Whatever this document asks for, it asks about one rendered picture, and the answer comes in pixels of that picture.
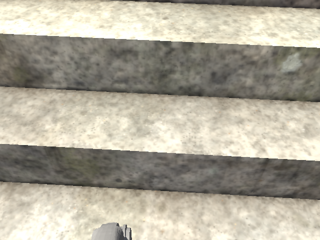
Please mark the left robot thigh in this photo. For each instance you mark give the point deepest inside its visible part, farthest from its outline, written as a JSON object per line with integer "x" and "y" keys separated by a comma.
{"x": 112, "y": 231}

